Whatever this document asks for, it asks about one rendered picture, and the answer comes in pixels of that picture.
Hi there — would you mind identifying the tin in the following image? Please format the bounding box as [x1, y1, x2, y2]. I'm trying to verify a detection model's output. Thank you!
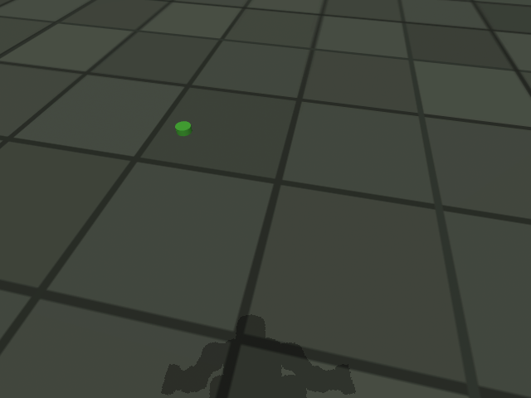
[175, 121, 192, 136]

